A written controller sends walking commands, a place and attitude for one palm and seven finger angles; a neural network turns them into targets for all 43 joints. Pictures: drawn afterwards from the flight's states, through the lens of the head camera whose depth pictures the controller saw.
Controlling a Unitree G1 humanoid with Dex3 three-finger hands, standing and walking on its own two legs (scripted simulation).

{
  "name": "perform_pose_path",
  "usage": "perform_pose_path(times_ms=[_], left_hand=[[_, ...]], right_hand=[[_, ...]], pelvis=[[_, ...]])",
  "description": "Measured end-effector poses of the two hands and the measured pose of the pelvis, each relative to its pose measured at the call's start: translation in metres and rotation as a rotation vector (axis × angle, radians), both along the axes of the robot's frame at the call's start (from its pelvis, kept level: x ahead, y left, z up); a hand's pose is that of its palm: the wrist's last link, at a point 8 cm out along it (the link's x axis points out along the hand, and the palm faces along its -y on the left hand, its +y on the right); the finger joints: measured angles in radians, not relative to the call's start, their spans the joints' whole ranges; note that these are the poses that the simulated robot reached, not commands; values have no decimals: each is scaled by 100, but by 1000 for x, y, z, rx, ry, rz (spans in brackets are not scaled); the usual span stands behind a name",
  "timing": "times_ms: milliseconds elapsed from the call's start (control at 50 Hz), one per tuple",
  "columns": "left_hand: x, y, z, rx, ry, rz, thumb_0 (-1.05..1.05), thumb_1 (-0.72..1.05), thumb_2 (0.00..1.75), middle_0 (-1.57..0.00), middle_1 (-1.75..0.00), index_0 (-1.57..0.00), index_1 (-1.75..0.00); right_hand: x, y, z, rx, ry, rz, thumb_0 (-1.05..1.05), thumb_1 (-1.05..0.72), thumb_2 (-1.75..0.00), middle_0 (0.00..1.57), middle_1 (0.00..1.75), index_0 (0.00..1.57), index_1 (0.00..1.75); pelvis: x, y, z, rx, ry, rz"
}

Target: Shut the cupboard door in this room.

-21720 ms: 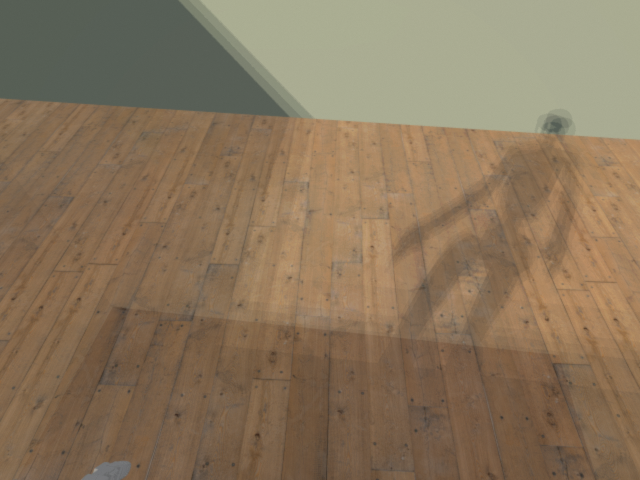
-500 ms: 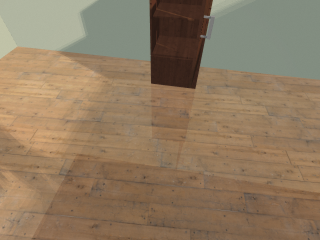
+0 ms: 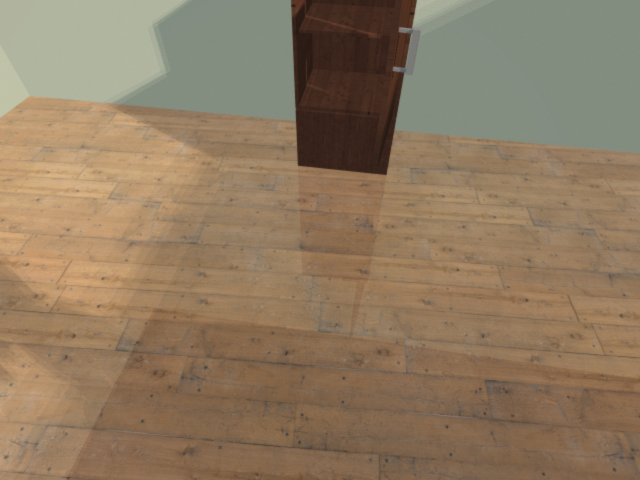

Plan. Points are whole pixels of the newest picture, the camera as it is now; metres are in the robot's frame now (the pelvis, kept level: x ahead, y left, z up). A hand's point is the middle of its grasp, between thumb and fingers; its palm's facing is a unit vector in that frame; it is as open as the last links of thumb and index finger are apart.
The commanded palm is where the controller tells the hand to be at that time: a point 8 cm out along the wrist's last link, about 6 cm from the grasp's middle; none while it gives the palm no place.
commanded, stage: look at it before walking up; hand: left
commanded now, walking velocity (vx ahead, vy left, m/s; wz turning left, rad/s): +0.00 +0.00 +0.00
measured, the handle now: (406, 51) +1.25 -0.19 +0.00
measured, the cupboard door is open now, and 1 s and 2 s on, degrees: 84 84 84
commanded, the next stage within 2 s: walk around to get in front in 0.02 s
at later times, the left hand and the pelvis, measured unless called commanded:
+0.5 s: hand out of the picture +0.04 +0.17 -0.19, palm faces -0.09 -0.96 -0.26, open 7.4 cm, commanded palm none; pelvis -0.01 -0.02 -0.03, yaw -9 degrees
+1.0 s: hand out of the picture +0.11 +0.18 -0.17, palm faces -0.32 -0.91 -0.26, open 7.4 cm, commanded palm none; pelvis +0.00 -0.01 +0.00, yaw -23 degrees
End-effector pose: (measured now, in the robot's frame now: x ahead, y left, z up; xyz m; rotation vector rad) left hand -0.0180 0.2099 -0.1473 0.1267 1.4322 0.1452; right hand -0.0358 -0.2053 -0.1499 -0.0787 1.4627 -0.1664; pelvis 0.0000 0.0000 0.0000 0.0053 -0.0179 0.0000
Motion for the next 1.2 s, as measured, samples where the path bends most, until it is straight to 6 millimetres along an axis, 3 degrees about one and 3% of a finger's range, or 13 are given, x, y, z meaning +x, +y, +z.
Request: perform_pose_path(times_ms=[300,420,540,720,840,1000,1100,1200], left_hand=[[9,3,-4,5,16,-28,0,91,90,-20,-30,-20,-30],[33,10,-8,39,-6,-86,0,90,90,-20,-30,-20,-30],[67,6,-4,109,-85,-153,0,91,90,-20,-30,-20,-30],[92,-13,19,105,-113,-233,0,90,90,-20,-30,-20,-30],[111,-11,23,90,-129,-298,0,90,90,-20,-30,-20,-30],[141,12,15,72,-131,-393,0,90,90,-20,-30,-20,-30],[169,37,0,56,-132,-455,0,90,90,-20,-30,-20,-30],[207,49,-6,38,-148,-534,0,90,90,-20,-30,-20,-30]], right_hand=[[22,-22,-3,-48,-63,-26,0,-91,-89,20,30,20,30],[28,-36,-13,-55,-112,-80,0,-91,-89,20,30,20,30],[38,-66,-34,-47,-155,-121,0,-91,-89,21,30,21,30],[65,-104,0,-105,-248,-138,0,-91,-89,20,30,20,30],[69,-116,15,-160,-295,-175,0,-91,-89,20,30,20,30],[57,-99,28,-216,-305,-239,0,-91,-90,20,30,20,30],[43,-67,33,-253,-309,-293,0,-91,-89,20,30,20,30],[8,-26,36,-260,-257,-362,0,-91,-89,20,30,20,30]], pelvis=[[-6,-5,-6,1,12,-53],[-12,-12,-16,22,23,-110],[-12,-30,-30,21,16,-171],[-16,-40,-6,42,35,-254],[-12,-34,-2,39,37,-317],[-4,-7,-4,19,42,-405],[4,21,-10,-3,51,-462],[9,42,-10,-20,35,-535]])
